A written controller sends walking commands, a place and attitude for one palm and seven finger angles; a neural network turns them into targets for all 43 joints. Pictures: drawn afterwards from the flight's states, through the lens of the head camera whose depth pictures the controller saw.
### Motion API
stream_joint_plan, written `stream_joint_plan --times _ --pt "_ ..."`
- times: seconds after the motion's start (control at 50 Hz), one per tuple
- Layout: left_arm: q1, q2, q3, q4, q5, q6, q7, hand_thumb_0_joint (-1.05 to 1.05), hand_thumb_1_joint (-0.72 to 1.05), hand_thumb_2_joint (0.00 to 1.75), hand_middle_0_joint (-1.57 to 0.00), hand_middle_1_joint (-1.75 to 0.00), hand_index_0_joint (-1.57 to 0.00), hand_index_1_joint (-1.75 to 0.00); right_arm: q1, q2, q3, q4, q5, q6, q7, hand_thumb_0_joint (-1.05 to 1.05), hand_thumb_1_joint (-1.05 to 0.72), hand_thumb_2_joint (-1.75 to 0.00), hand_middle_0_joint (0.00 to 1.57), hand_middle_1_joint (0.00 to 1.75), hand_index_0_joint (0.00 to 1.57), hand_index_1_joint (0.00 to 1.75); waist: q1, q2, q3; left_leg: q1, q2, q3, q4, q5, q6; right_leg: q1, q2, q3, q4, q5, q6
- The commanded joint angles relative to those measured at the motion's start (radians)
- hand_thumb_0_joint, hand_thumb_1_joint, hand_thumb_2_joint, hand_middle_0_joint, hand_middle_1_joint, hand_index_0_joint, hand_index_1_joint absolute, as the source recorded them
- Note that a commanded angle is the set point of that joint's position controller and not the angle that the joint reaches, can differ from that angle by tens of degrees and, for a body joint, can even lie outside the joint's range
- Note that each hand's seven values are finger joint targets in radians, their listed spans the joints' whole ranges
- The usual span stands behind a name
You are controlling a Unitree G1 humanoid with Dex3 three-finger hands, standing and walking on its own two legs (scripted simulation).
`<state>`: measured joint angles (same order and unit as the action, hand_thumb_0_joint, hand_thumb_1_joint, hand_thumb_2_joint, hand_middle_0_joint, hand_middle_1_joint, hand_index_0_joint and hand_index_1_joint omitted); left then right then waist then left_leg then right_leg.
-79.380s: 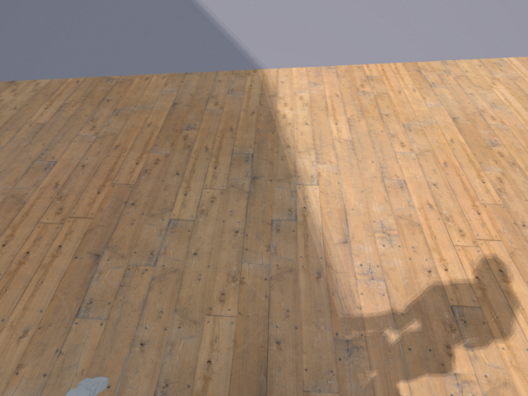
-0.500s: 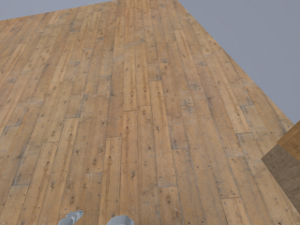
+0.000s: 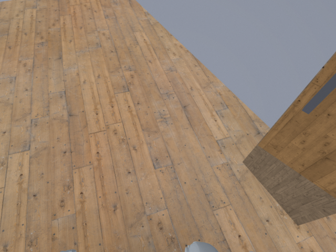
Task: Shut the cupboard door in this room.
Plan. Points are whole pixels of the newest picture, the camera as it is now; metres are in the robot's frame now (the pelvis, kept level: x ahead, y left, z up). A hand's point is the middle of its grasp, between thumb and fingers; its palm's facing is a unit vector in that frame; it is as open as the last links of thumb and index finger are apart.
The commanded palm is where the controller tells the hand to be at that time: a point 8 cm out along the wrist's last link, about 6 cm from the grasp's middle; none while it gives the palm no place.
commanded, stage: turn to face it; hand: left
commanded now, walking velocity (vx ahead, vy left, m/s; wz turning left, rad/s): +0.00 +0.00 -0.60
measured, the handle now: (324, 90) +0.60 -0.45 +0.05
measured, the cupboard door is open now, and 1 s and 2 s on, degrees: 16 16 16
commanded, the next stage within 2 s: take the last steps up to it in 0.94 s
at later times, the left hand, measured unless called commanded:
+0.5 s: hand (119, 238) +0.17 +0.13 -0.16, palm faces -0.28 -0.93 -0.25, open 7.4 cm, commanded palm none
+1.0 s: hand (143, 209) +0.25 +0.08 -0.16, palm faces -0.53 -0.80 -0.28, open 7.4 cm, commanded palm none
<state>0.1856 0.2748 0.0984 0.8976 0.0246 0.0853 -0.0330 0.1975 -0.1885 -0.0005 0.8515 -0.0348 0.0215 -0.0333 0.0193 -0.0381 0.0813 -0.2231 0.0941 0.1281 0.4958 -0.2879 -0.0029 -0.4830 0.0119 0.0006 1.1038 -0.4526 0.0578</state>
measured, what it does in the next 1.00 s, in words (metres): steps on the spot, turning right: right foot, then left foot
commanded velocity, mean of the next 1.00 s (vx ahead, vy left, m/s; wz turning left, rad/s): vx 0.00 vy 0.00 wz -0.48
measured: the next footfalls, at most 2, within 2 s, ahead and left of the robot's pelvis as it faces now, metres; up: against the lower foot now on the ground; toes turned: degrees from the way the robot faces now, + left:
right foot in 0.20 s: +0.04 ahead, -0.14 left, +0.00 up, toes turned -12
left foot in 0.60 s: +0.14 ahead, +0.08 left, +0.00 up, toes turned -19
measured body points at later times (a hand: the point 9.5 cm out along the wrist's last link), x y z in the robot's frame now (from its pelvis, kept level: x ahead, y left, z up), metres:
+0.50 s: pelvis +0.03 -0.03 +0.00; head +0.07 -0.05 +0.45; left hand +0.18 +0.18 -0.14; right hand +0.04 -0.31 -0.14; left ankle +0.08 +0.11 -0.69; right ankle +0.00 -0.13 -0.74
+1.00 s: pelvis +0.04 -0.04 -0.02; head +0.07 -0.08 +0.43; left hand +0.27 +0.12 -0.14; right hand -0.07 -0.27 -0.17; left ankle +0.10 +0.10 -0.73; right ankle -0.02 -0.12 -0.75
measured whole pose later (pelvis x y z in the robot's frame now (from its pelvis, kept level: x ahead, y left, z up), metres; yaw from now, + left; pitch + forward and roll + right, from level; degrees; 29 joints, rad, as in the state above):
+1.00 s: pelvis +0.04 -0.04 -0.02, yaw -33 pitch +0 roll +0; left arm 0.15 0.23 0.06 0.91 0.03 0.04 -0.02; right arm 0.27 -0.24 -0.04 0.94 -0.02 0.04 -0.02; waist -0.02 0.05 0.08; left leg -0.28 0.15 0.16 0.69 -0.42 -0.05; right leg -0.27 0.00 -0.05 0.59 -0.30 -0.01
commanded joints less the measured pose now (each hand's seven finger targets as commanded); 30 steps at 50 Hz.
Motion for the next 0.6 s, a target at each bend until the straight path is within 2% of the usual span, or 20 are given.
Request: stream_joint_plan --times 0.0,0.06,0.1,0.12,0.14,0.16,0.18,0.2,0.22,0.24,0.26,0.28,0.32,0.42,0.46,0.5,0.52,0.54,0.56,0.58 --pt "-0.077 0.03 -0.001 -0.105 -0.006 -0.03 -0.011 0.0 0.9 0.9 -0.2 -0.3 -0.2 -0.3 0.089 -0.219 -0.08 -0.036 0.004 -0.021 -0.013 0.0 -0.9 -0.9 0.2 0.3 0.2 0.3 -0.06 0.221 -0.124 0.232 0.24 -0.089 -0.09 0.612 0.128 -0.065 -0.039 -0.048 -0.137 0.001 0.002" --pt "-0.084 0.016 -0.007 -0.109 -0.007 -0.037 -0.011 0.0 0.9 0.9 -0.2 -0.3 -0.2 -0.3 0.085 -0.24 -0.094 -0.022 0.004 -0.017 -0.002 0.0 -0.9 -0.9 0.2 0.3 0.2 0.3 -0.063 0.268 -0.14 0.216 0.254 -0.043 -0.05 0.61 0.119 0.034 -0.022 -0.089 -0.308 0.023 -0.013" --pt "-0.076 0.027 -0.008 -0.107 -0.005 -0.043 -0.01 0.0 0.9 0.9 -0.2 -0.3 -0.2 -0.3 0.083 -0.245 -0.099 -0.017 0.006 -0.013 0.004 0.0 -0.9 -0.9 0.2 0.3 0.2 0.3 -0.059 0.27 -0.125 0.173 0.254 -0.028 -0.017 0.585 0.098 0.106 -0.005 -0.112 -0.411 0.061 -0.029" --pt "-0.039 0.033 -0.005 -0.096 -0.006 -0.046 -0.009 0.0 0.9 0.9 -0.2 -0.3 -0.2 -0.3 0.065 -0.252 -0.1 -0.019 0.008 -0.012 0.005 0.0 -0.9 -0.9 0.2 0.3 0.2 0.3 -0.033 0.258 -0.132 0.135 0.252 -0.008 0.024 0.542 0.075 0.181 -0.003 -0.113 -0.502 0.14 -0.04" --pt "0.035 0.055 0.002 -0.075 -0.004 -0.053 -0.006 0.0 0.9 0.9 -0.2 -0.3 -0.2 -0.3 0.037 -0.252 -0.103 -0.026 0.014 -0.011 0.009 0.0 -0.9 -0.9 0.2 0.3 0.2 0.3 0.012 0.21 -0.156 0.078 0.226 0.027 0.123 0.475 0.037 0.3 -0.007 -0.107 -0.628 0.274 -0.054" --pt "0.125 0.14 0.016 -0.047 0.004 -0.066 0.003 0.0 0.9 0.9 -0.2 -0.3 -0.2 -0.3 0.035 -0.213 -0.099 -0.038 0.027 -0.011 0.016 0.0 -0.9 -0.9 0.2 0.3 0.2 0.3 0.053 0.023 -0.213 -0.073 0.154 0.078 0.316 0.291 -0.022 0.496 -0.14 0.06 -0.719 0.477 -0.104" --pt "0.187 0.247 0.038 -0.025 0.006 -0.076 0.02 0.0 0.9 0.9 -0.2 -0.3 -0.2 -0.3 -0.03 -0.129 -0.072 -0.092 0.027 -0.011 0.018 0.0 -0.9 -0.9 0.2 0.3 0.2 0.3 0.087 -0.287 -0.189 -0.366 -0.021 0.079 0.564 -0.353 -0.077 0.594 -0.37 0.406 -0.722 0.924 -0.223" --pt "0.21 0.252 0.04 -0.015 -0.01 -0.073 0.036 0.0 0.9 0.9 -0.2 -0.3 -0.2 -0.3 -0.03 -0.164 -0.071 -0.1 0.025 0.005 0.003 0.0 -0.9 -0.9 0.2 0.3 0.2 0.3 0.081 -0.221 -0.202 -0.384 -0.001 -0.081 0.685 -0.389 -0.073 0.541 -0.441 0.424 -0.713 1.006 -0.303" --pt "0.15 0.21 0.033 -0.027 -0.011 -0.07 0.044 0.0 0.9 0.9 -0.2 -0.3 -0.2 -0.3 -0.042 -0.155 -0.072 -0.078 0.027 0.012 0.0 0.0 -0.9 -0.9 0.2 0.3 0.2 0.3 0.055 -0.154 -0.15 -0.411 0.023 -0.132 0.729 -0.307 -0.069 0.489 -0.386 0.368 -0.737 0.839 -0.306" --pt "0.078 0.187 0.028 -0.048 -0.009 -0.068 0.049 0.0 0.9 0.9 -0.2 -0.3 -0.2 -0.3 -0.046 -0.152 -0.072 -0.069 0.026 0.011 0.0 0.0 -0.9 -0.9 0.2 0.3 0.2 0.3 0.031 -0.196 -0.124 -0.437 0.032 -0.136 0.733 -0.257 -0.074 0.457 -0.344 0.373 -0.753 0.714 -0.294" --pt "0.023 0.159 0.017 -0.065 -0.011 -0.065 0.049 0.0 0.9 0.9 -0.2 -0.3 -0.2 -0.3 -0.05 -0.17 -0.074 -0.057 0.022 0.013 0.006 0.0 -0.9 -0.9 0.2 0.3 0.2 0.3 0.013 -0.154 -0.099 -0.41 0.037 -0.144 0.724 -0.191 -0.081 0.401 -0.3 0.314 -0.756 0.656 -0.271" --pt "-0.009 0.142 0.008 -0.076 -0.01 -0.068 0.049 0.0 0.9 0.9 -0.2 -0.3 -0.2 -0.3 -0.037 -0.165 -0.074 -0.049 0.018 0.015 0.012 0.0 -0.9 -0.9 0.2 0.3 0.2 0.3 -0.008 -0.155 -0.096 -0.369 0.034 -0.141 0.691 -0.15 -0.086 0.345 -0.267 0.264 -0.757 0.643 -0.25" --pt "-0.022 0.142 0.008 -0.085 -0.005 -0.073 0.047 0.0 0.9 0.9 -0.2 -0.3 -0.2 -0.3 -0.008 -0.147 -0.071 -0.035 0.017 0.016 0.019 0.0 -0.9 -0.9 0.2 0.3 0.2 0.3 -0.025 -0.101 -0.123 -0.312 0.009 -0.117 0.61 -0.106 -0.093 0.327 -0.227 0.221 -0.748 0.642 -0.236" --pt "0.013 0.166 0.017 -0.073 0.0 -0.069 0.041 0.0 0.9 0.9 -0.2 -0.3 -0.2 -0.3 -0.033 -0.137 -0.068 -0.053 0.022 0.012 0.018 0.0 -0.9 -0.9 0.2 0.3 0.2 0.3 -0.007 -0.076 -0.126 -0.269 -0.031 -0.1 0.41 -0.112 -0.097 0.332 -0.219 0.296 -0.744 0.56 -0.253" --pt "0.008 0.17 0.02 -0.073 0.002 -0.065 0.038 0.0 0.9 0.9 -0.2 -0.3 -0.2 -0.3 -0.043 -0.137 -0.067 -0.061 0.025 0.007 0.015 0.0 -0.9 -0.9 0.2 0.3 0.2 0.3 -0.002 -0.108 -0.119 -0.219 -0.049 -0.098 0.317 -0.122 -0.09 0.301 -0.211 0.333 -0.731 0.561 -0.25" --pt "-0.007 0.166 0.023 -0.072 0.003 -0.063 0.039 0.0 0.9 0.9 -0.2 -0.3 -0.2 -0.3 -0.011 -0.136 -0.068 -0.058 0.03 -0.001 0.011 0.0 -0.9 -0.9 0.2 0.3 0.2 0.3 -0.019 -0.115 -0.131 -0.15 -0.061 -0.107 0.194 -0.101 -0.082 0.286 -0.205 0.369 -0.693 0.591 -0.236" --pt "-0.026 0.168 0.023 -0.079 -0.002 -0.059 0.038 0.0 0.9 0.9 -0.2 -0.3 -0.2 -0.3 0.029 -0.14 -0.067 -0.046 0.03 -0.005 0.007 0.0 -0.9 -0.9 0.2 0.3 0.2 0.3 -0.039 -0.112 -0.142 -0.089 -0.068 -0.103 0.111 -0.039 -0.079 0.266 -0.186 0.362 -0.668 0.576 -0.213" --pt "-0.044 0.155 0.021 -0.083 -0.008 -0.055 0.038 0.0 0.9 0.9 -0.2 -0.3 -0.2 -0.3 0.068 -0.147 -0.067 -0.031 0.03 -0.012 0.004 0.0 -0.9 -0.9 0.2 0.3 0.2 0.3 -0.058 -0.108 -0.157 0.013 -0.067 -0.1 -0.01 0.055 -0.075 0.213 -0.153 0.35 -0.63 0.535 -0.174" --pt "-0.043 0.117 0.013 -0.091 -0.016 -0.051 0.036 0.0 0.9 0.9 -0.2 -0.3 -0.2 -0.3 0.096 -0.189 -0.074 -0.022 0.027 -0.022 -0.001 0.0 -0.9 -0.9 0.2 0.3 0.2 0.3 -0.067 -0.014 -0.174 0.143 0.005 -0.153 -0.124 0.1 -0.055 0.116 -0.084 0.299 -0.559 0.428 -0.126" --pt "-0.009 0.055 0.002 -0.105 -0.025 -0.047 0.029 0.0 0.9 0.9 -0.2 -0.3 -0.2 -0.3 0.109 -0.283 -0.089 -0.029 0.012 -0.029 -0.003 0.0 -0.9 -0.9 0.2 0.3 0.2 0.3 -0.065 0.256 -0.188 0.237 0.234 -0.395 -0.196 0.175 0.029 -0.041 0.055 0.167 -0.38 0.104 -0.067"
